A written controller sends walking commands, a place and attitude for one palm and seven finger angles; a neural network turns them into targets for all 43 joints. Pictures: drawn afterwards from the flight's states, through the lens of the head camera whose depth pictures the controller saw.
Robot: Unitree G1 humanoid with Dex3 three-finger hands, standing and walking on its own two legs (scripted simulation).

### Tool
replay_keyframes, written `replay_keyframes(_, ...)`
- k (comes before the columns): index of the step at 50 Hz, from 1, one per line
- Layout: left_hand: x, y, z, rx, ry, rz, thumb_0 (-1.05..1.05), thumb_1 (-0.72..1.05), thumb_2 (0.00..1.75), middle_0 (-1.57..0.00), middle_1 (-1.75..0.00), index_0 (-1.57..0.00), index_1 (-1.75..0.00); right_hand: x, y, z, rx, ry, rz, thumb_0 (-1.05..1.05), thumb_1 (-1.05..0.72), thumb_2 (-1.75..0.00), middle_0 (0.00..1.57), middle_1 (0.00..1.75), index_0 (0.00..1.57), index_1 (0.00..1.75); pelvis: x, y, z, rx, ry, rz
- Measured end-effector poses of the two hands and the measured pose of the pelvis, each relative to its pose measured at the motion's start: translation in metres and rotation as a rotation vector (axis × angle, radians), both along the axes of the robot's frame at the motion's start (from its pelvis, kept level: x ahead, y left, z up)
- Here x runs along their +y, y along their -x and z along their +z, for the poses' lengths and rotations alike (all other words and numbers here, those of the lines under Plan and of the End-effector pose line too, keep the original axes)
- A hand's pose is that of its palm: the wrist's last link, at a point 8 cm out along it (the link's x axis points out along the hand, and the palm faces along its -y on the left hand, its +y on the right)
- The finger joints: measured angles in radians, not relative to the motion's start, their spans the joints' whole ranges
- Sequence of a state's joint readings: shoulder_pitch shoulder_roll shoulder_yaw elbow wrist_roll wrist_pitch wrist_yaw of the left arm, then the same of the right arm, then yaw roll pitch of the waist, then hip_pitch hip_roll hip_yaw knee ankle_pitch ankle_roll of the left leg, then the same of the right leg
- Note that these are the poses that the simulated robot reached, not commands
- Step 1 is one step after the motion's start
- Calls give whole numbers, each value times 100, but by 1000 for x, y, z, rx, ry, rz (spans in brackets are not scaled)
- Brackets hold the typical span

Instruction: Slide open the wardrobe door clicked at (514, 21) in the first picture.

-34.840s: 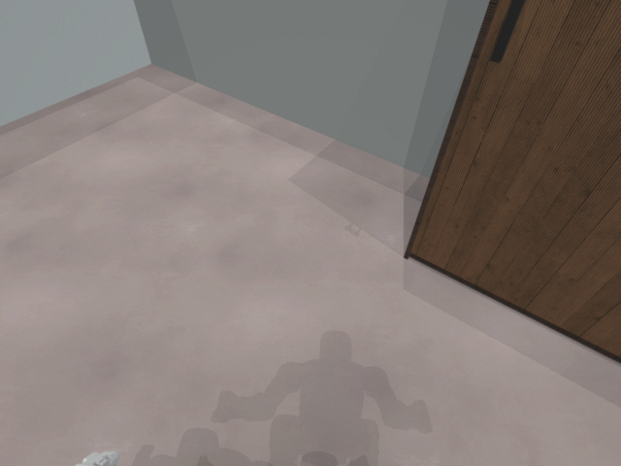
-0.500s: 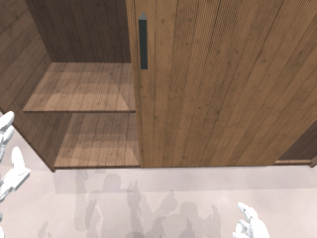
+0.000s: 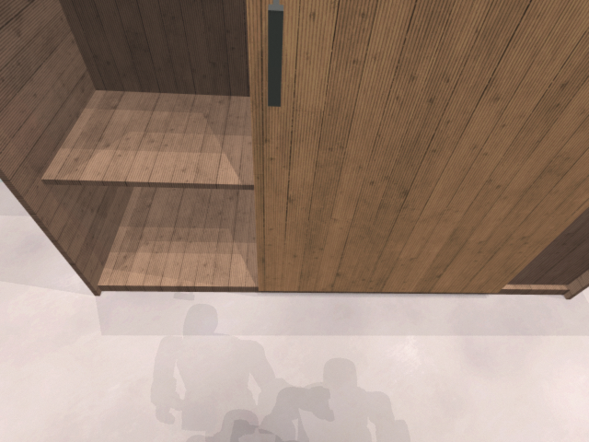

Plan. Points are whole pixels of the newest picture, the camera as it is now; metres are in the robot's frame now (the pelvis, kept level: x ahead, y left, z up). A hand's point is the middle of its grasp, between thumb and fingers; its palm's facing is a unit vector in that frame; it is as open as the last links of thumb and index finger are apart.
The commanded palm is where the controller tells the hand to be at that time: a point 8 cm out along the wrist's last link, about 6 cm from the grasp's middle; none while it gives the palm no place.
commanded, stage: let the arm hang, fingers relaxed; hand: left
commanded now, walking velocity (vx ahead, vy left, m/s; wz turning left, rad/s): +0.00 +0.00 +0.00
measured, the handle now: (275, 54) +0.67 +0.07 +0.18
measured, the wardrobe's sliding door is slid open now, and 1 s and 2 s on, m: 0.58 0.58 0.58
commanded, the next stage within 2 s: look to check the result in 0.76 s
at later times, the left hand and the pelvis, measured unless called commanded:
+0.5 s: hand out of the picture -0.01 +0.19 -0.17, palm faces +0.01 -0.98 -0.19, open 7.4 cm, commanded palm none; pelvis -0.01 +0.02 +0.01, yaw -1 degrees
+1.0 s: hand out of the picture +0.01 +0.21 -0.17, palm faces -0.01 -0.98 -0.20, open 7.4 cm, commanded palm none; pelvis +0.00 +0.02 +0.01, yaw -1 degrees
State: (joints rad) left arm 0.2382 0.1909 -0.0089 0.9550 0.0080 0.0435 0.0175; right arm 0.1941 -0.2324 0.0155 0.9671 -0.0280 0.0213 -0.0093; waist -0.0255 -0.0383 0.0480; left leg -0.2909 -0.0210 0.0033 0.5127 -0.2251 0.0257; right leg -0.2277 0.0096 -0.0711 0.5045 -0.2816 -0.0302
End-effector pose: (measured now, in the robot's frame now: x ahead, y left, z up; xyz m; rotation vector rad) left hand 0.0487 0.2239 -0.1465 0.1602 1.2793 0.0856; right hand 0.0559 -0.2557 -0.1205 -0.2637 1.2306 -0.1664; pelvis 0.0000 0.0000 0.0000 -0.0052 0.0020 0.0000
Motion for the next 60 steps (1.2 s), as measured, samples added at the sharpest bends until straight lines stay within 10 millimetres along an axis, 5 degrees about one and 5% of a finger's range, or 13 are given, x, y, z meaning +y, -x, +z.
replay_keyframes(7,11,83,0,216,-12,72,0,96,90,-20,-30,-21,-30,25,72,-10,222,-43,-60,0,-91,-90,20,30,20,30,3,4,4,-3,15,3)
replay_keyframes(13,21,105,8,271,-42,85,1,93,90,-20,-30,-20,-30,48,92,-17,249,-95,-96,0,-91,-90,20,30,20,30,10,7,5,-8,14,-5)
replay_keyframes(20,24,85,7,204,-42,71,1,91,90,-20,-30,-20,-30,65,83,-22,198,-128,-103,0,-91,-90,20,30,20,30,17,8,5,-11,9,-13)
replay_keyframes(31,17,42,3,87,-11,39,1,92,90,-20,-30,-20,-30,59,69,-18,142,-97,-105,1,-92,-90,20,30,20,30,22,7,6,-10,3,-16)
replay_keyframes(60,32,32,8,122,-38,40,0,91,90,-20,-30,-20,-30,48,29,-13,117,-72,-76,0,-91,-90,20,30,20,30,23,-11,9,-14,2,-16)
